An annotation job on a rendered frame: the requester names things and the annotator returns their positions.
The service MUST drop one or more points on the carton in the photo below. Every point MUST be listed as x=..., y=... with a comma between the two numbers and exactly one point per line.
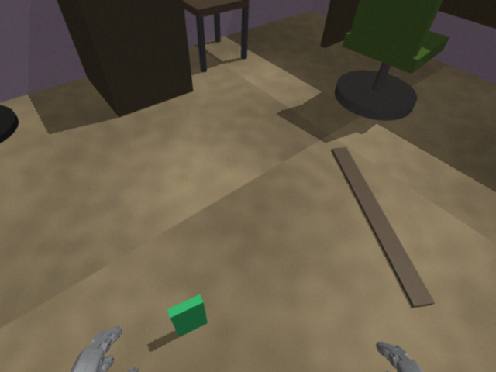
x=188, y=315

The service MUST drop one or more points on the chair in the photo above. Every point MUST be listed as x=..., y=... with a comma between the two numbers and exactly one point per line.
x=201, y=8

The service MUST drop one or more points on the left robot hand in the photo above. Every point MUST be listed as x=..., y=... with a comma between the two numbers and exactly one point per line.
x=91, y=359

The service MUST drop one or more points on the desk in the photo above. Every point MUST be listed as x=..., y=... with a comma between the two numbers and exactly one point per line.
x=341, y=14

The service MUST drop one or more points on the right robot hand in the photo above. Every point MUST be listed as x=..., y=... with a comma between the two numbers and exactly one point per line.
x=398, y=358

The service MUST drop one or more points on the office chair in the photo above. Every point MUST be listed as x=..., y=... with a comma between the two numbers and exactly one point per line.
x=396, y=33

